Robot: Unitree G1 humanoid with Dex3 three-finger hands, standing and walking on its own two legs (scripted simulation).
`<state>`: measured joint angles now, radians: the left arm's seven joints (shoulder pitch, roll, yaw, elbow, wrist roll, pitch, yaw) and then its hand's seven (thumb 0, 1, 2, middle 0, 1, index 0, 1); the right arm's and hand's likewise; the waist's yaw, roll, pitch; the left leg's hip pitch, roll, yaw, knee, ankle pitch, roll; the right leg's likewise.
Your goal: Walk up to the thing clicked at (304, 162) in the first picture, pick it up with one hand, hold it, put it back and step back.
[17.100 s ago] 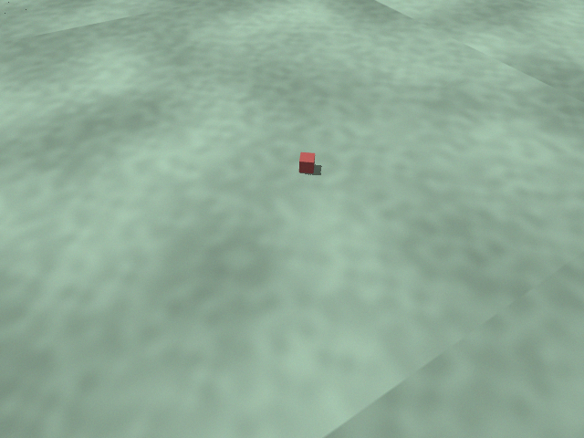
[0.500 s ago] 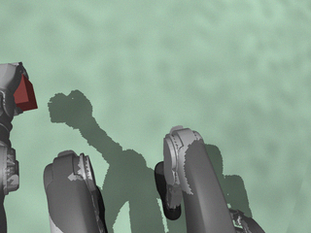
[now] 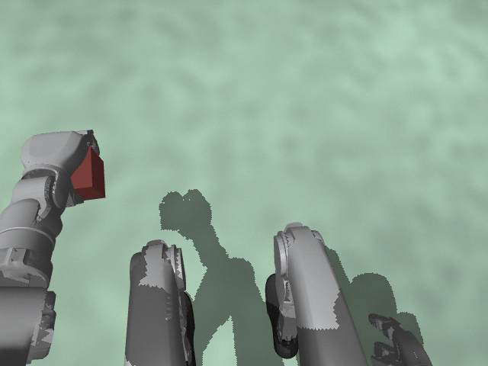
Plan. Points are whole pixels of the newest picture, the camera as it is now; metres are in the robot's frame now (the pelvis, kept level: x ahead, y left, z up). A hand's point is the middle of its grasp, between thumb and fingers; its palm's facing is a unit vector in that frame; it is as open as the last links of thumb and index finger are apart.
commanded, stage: lift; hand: left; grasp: from above
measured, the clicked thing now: (76, 175) +0.45 +0.27 -0.13
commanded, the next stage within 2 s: hold in 1.06 s
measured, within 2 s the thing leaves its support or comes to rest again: neither
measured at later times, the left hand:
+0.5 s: hand (0, 161) +0.38 +0.25 +0.10, palm faces -0.42 -0.10 -0.90, open 10.9 cm
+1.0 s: hand out of the picture +0.38 +0.23 +0.20, palm faces -0.43 -0.10 -0.90, open 10.9 cm
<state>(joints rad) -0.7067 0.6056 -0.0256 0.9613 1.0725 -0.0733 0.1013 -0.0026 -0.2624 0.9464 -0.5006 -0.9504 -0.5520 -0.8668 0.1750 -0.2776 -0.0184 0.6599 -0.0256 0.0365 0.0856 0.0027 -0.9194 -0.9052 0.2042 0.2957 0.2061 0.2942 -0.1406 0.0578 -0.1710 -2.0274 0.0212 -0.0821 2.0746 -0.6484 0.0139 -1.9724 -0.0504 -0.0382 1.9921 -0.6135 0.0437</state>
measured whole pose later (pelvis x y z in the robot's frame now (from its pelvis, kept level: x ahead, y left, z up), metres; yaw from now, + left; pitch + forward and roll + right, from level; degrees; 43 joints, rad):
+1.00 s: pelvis +0.06 -0.01 +0.29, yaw +2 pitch +12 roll -1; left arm -0.37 0.36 -0.19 0.90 0.98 0.07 0.19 0.00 -0.26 0.94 -0.50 -0.89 -0.56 -0.86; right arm 0.25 -0.24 -0.04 0.75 0.03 0.02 -0.05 0.01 -0.91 -0.90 0.20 0.30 0.21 0.29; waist -0.06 0.03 -0.09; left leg -0.73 0.05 0.01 0.93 -0.41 -0.01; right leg -0.73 -0.03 -0.02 0.89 -0.37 0.03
